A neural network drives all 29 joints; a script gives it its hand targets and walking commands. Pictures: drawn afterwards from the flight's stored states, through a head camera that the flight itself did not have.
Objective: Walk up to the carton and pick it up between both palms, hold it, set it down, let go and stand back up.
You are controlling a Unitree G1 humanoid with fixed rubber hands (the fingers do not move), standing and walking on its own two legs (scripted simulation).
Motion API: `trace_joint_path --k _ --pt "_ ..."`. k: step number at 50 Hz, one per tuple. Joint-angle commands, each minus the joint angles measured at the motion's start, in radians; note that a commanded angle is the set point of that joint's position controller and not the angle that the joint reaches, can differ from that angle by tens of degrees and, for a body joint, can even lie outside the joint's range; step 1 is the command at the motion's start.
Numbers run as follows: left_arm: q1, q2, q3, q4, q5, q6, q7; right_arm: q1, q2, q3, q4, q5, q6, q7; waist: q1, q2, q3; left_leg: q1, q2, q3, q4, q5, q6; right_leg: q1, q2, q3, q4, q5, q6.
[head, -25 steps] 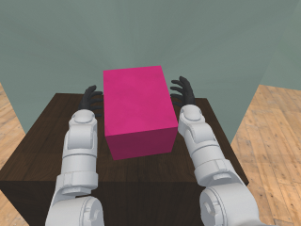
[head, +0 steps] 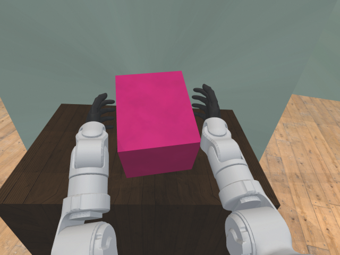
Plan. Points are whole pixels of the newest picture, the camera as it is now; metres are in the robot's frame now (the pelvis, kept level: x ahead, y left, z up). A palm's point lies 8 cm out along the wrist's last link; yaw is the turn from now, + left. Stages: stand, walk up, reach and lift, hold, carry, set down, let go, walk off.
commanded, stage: hold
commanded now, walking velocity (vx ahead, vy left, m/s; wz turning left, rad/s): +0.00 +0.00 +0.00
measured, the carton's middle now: (154, 123) +0.44 +0.04 +0.13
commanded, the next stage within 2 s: none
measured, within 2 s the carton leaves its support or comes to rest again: neither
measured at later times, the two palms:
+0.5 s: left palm (95, 126) +0.36 +0.17 +0.18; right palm (211, 118) +0.38 -0.09 +0.20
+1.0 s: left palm (97, 127) +0.36 +0.17 +0.18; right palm (210, 118) +0.38 -0.09 +0.20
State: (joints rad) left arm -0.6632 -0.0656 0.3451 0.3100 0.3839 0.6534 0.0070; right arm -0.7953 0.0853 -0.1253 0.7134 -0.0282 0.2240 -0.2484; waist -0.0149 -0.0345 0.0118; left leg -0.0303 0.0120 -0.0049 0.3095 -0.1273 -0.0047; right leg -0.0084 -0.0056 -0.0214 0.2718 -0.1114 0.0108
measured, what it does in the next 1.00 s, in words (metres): stands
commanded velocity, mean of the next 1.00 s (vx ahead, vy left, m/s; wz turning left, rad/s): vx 0.00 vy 0.00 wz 0.00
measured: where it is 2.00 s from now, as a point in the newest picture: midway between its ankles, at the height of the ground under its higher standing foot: outside the picture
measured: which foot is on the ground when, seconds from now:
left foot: down 0.00-1.00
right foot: down 0.00-1.00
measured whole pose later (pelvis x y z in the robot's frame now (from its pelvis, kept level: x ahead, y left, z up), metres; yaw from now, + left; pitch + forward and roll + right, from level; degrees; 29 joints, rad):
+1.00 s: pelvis +0.00 +0.00 +0.00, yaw +0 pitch -9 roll +0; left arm -0.66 -0.07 0.35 0.29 0.40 0.66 -0.01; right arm -0.78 0.09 -0.12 0.69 -0.03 0.19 -0.25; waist -0.02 -0.04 0.05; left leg -0.01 0.01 0.00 0.30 -0.13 0.00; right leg 0.01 -0.01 -0.02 0.27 -0.12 0.01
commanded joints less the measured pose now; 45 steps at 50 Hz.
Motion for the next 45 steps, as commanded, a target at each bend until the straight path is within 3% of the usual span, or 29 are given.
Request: trace_joint_path --k 1,2,3,4,5,7,8,9,11,14,17,18,19,20,23,25,26,28,29,32,33,34,36,38,39,42,43,44,45 --pt "-0.719 -0.576 -0.414 -0.164 -0.115 -0.064 -0.21 -0.607 0.539 0.298 -0.264 0.129 -0.059 0.123 -0.136 0.006 -0.328 0.081 -0.052 0.06 -0.051 0.104 0.003 0.211 0.05 -0.087 -0.042 0.071 0.044" --pt "-0.705 -0.558 -0.42 -0.163 -0.115 -0.067 -0.207 -0.582 0.539 0.306 -0.256 0.12 -0.054 0.122 -0.143 0.0 -0.345 0.088 -0.052 0.061 -0.05 0.096 0.005 0.226 0.046 -0.086 -0.045 0.074 0.05" --pt "-0.708 -0.564 -0.407 -0.181 -0.108 -0.07 -0.205 -0.555 0.541 0.312 -0.214 0.126 -0.051 0.127 -0.123 0.006 -0.325 0.085 -0.046 0.056 -0.053 0.13 -0.001 0.22 0.053 -0.083 -0.039 0.067 0.043" --pt "-0.722 -0.578 -0.444 -0.212 -0.119 -0.071 -0.204 -0.559 0.535 0.31 -0.251 0.128 -0.066 0.129 -0.148 0.032 -0.343 0.106 -0.052 0.061 -0.044 0.138 -0.006 0.226 0.052 -0.087 -0.036 0.076 0.043" --pt "-0.723 -0.58 -0.451 -0.21 -0.133 -0.076 -0.197 -0.589 0.539 0.321 -0.264 0.133 -0.066 0.132 -0.144 0.015 -0.361 0.119 -0.044 0.058 -0.033 0.154 -0.012 0.206 0.059 -0.091 -0.033 0.086 0.043" --pt "-0.732 -0.605 -0.452 -0.203 -0.138 -0.083 -0.197 -0.623 0.549 0.321 -0.292 0.137 -0.078 0.131 -0.149 0.029 -0.404 0.106 -0.055 0.064 -0.03 0.138 -0.011 0.215 0.057 -0.092 -0.036 0.08 0.04" --pt "-0.741 -0.57 -0.44 -0.142 -0.118 -0.074 -0.193 -0.582 0.518 0.291 -0.199 0.115 -0.057 0.131 -0.157 0.029 -0.311 0.091 -0.048 0.057 -0.051 0.074 -0.009 0.18 0.056 -0.092 -0.044 0.02 0.038" --pt "-0.765 -0.578 -0.437 -0.173 -0.123 -0.08 -0.197 -0.609 0.546 0.292 -0.228 0.109 -0.067 0.134 -0.146 0.019 -0.336 0.082 -0.051 0.067 -0.056 0.046 -0.004 0.193 0.047 -0.092 -0.046 0.004 0.042" --pt "-0.739 -0.575 -0.442 -0.198 -0.137 -0.082 -0.189 -0.596 0.548 0.308 -0.25 0.139 -0.079 0.138 -0.129 0.03 -0.375 0.101 -0.047 0.06 -0.04 0.146 0.0 0.197 0.05 -0.085 -0.034 0.089 0.04" --pt "-0.702 -0.579 -0.458 -0.201 -0.142 -0.087 -0.19 -0.574 0.554 0.339 -0.277 0.136 -0.08 0.125 -0.146 -0.002 -0.425 0.138 -0.054 0.059 -0.016 0.213 -0.008 0.241 0.06 -0.089 -0.031 0.164 0.047" --pt "-0.734 -0.593 -0.485 -0.261 -0.15 -0.097 -0.19 -0.558 0.562 0.349 -0.292 0.139 -0.079 0.119 -0.152 0.025 -0.46 0.155 -0.057 0.055 -0.009 0.23 -0.015 0.246 0.061 -0.093 -0.018 0.18 0.052" --pt "-0.701 -0.601 -0.489 -0.214 -0.159 -0.085 -0.187 -0.603 0.545 0.356 -0.33 0.149 -0.082 0.114 -0.161 0.004 -0.437 0.151 -0.054 0.057 -0.007 0.214 -0.014 0.234 0.063 -0.092 -0.028 0.166 0.05" --pt "-0.701 -0.598 -0.476 -0.194 -0.153 -0.086 -0.187 -0.605 0.535 0.365 -0.323 0.158 -0.074 0.111 -0.144 0.008 -0.387 0.121 -0.056 0.051 -0.016 0.202 -0.011 0.234 0.061 -0.094 -0.031 0.15 0.048" --pt "-0.705 -0.57 -0.442 -0.178 -0.131 -0.081 -0.189 -0.579 0.532 0.341 -0.255 0.142 -0.061 0.118 -0.14 0.0 -0.315 0.101 -0.055 0.057 -0.027 0.146 -0.006 0.21 0.052 -0.087 -0.044 0.101 0.049" --pt "-0.673 -0.552 -0.411 -0.164 -0.091 -0.057 -0.202 -0.551 0.506 0.304 -0.215 0.118 -0.059 0.121 -0.15 0.006 -0.315 0.108 -0.051 0.058 -0.044 0.115 -0.008 0.211 0.053 -0.097 -0.047 0.061 0.043" --pt "-0.717 -0.567 -0.425 -0.182 -0.106 -0.066 -0.199 -0.58 0.522 0.31 -0.247 0.122 -0.067 0.129 -0.131 0.011 -0.306 0.085 -0.053 0.065 -0.051 0.093 0.001 0.201 0.045 -0.094 -0.037 0.049 0.044" --pt "-0.777 -0.57 -0.429 -0.169 -0.109 -0.07 -0.198 -0.555 0.519 0.275 -0.168 0.1 -0.054 0.136 -0.155 0.031 -0.295 0.086 -0.048 0.065 -0.063 0.024 -0.007 0.17 0.046 -0.098 -0.046 -0.03 0.042" --pt "-0.724 -0.561 -0.35 -0.062 -0.062 -0.059 -0.202 -0.628 0.51 0.229 -0.17 0.081 -0.062 0.149 -0.115 0.01 -0.229 0.015 -0.036 0.059 -0.098 -0.089 0.017 0.159 0.043 -0.091 -0.057 -0.148 0.035" --pt "-0.767 -0.592 -0.398 -0.139 -0.085 -0.074 -0.197 -0.628 0.545 0.234 -0.192 0.073 -0.078 0.153 -0.127 0.025 -0.309 0.048 -0.039 0.075 -0.088 -0.041 0.007 0.175 0.049 -0.1 -0.044 -0.099 0.033" --pt "-0.769 -0.566 -0.409 -0.156 -0.101 -0.077 -0.201 -0.588 0.519 0.25 -0.177 0.086 -0.077 0.148 -0.15 0.022 -0.278 0.068 -0.049 0.072 -0.078 0.014 0.004 0.193 0.041 -0.091 -0.041 -0.031 0.038" --pt "-0.761 -0.587 -0.428 -0.182 -0.115 -0.083 -0.199 -0.601 0.532 0.28 -0.226 0.088 -0.09 0.148 -0.136 0.014 -0.32 0.075 -0.047 0.064 -0.072 0.048 0.003 0.196 0.048 -0.098 -0.032 -0.004 0.041" --pt "-0.726 -0.557 -0.377 -0.111 -0.079 -0.076 -0.201 -0.572 0.524 0.256 -0.168 0.074 -0.073 0.144 -0.132 -0.016 -0.267 0.07 -0.045 0.067 -0.078 0.005 0.012 0.198 0.047 -0.096 -0.049 -0.049 0.037" --pt "-0.737 -0.573 -0.414 -0.179 -0.103 -0.091 -0.201 -0.539 0.545 0.266 -0.183 0.072 -0.082 0.146 -0.146 0.0 -0.304 0.093 -0.044 0.068 -0.068 0.07 0.003 0.199 0.047 -0.096 -0.042 0.01 0.038" --pt "-0.739 -0.578 -0.44 -0.229 -0.124 -0.101 -0.191 -0.578 0.546 0.327 -0.273 0.107 -0.1 0.142 -0.124 0.014 -0.385 0.128 -0.049 0.065 -0.038 0.183 0.004 0.193 0.054 -0.097 -0.025 0.098 0.045" --pt "-0.758 -0.58 -0.454 -0.239 -0.136 -0.11 -0.188 -0.538 0.56 0.338 -0.245 0.109 -0.096 0.135 -0.159 0.0 -0.42 0.159 -0.05 0.064 -0.02 0.211 -0.007 0.208 0.052 -0.097 -0.022 0.155 0.048" --pt "-0.728 -0.584 -0.487 -0.28 -0.159 -0.111 -0.181 -0.558 0.547 0.38 -0.323 0.147 -0.106 0.128 -0.135 0.024 -0.456 0.163 -0.058 0.065 -0.007 0.266 -0.01 0.227 0.057 -0.092 -0.02 0.198 0.047" --pt "-0.717 -0.587 -0.487 -0.241 -0.146 -0.096 -0.183 -0.538 0.529 0.362 -0.261 0.134 -0.092 0.128 -0.161 0.028 -0.387 0.157 -0.053 0.06 -0.006 0.236 -0.012 0.204 0.056 -0.091 -0.028 0.155 0.044" --pt "-0.686 -0.574 -0.463 -0.25 -0.146 -0.096 -0.188 -0.559 0.552 0.382 -0.337 0.15 -0.097 0.124 -0.137 -0.005 -0.445 0.156 -0.054 0.053 -0.005 0.243 -0.003 0.258 0.054 -0.092 -0.022 0.184 0.052" --pt "-0.698 -0.572 -0.472 -0.251 -0.146 -0.093 -0.183 -0.531 0.529 0.372 -0.28 0.141 -0.083 0.122 -0.148 0.006 -0.418 0.16 -0.055 0.053 -0.012 0.239 -0.007 0.244 0.059 -0.091 -0.021 0.178 0.051"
